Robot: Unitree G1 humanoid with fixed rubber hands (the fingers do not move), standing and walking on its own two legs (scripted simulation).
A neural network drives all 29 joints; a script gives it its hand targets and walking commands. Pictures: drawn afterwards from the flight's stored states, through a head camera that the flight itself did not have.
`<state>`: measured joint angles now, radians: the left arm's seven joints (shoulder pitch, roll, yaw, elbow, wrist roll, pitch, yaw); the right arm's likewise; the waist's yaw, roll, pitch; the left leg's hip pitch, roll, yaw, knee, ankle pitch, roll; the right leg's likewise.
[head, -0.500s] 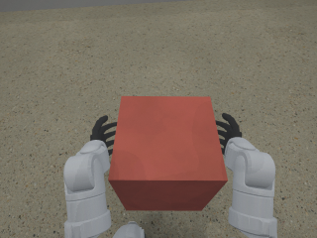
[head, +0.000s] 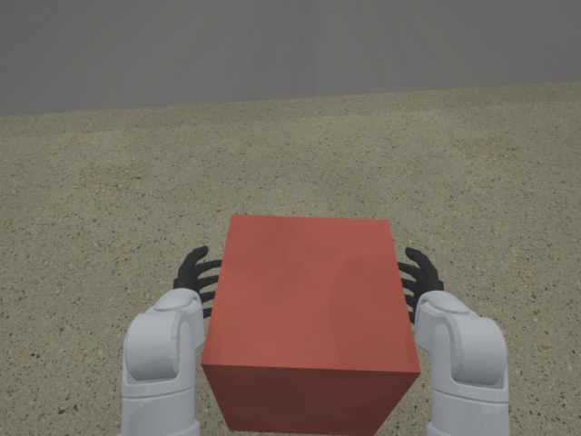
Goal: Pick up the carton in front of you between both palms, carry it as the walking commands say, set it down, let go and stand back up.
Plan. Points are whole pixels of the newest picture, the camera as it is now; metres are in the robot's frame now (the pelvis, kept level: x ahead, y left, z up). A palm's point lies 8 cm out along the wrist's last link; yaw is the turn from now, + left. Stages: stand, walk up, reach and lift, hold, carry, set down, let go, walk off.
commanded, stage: carry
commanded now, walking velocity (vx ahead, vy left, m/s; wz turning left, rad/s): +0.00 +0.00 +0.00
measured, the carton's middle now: (305, 330) +0.26 +0.00 +0.03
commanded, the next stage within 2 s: hold in 1.54 s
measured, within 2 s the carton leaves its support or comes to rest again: neither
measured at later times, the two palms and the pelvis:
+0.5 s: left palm (198, 314) +0.27 +0.14 +0.05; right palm (415, 310) +0.28 -0.15 +0.05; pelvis +0.01 -0.01 -0.01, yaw +0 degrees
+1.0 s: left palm (195, 325) +0.27 +0.15 +0.04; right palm (411, 320) +0.27 -0.15 +0.04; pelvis -0.03 +0.00 +0.00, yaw +0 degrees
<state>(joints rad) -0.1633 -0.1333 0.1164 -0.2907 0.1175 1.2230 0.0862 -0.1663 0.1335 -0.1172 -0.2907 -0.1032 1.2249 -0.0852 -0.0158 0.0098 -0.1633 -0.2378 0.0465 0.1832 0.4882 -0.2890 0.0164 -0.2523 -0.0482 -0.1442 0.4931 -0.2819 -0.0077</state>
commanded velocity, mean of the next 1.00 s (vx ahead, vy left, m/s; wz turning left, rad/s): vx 0.00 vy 0.00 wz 0.00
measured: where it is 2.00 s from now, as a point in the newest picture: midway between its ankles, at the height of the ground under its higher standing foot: outside the picture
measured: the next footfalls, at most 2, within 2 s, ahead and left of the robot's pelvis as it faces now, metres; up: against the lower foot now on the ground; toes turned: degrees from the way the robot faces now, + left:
none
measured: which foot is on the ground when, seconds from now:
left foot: down 0.00-1.00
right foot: down 0.00-1.00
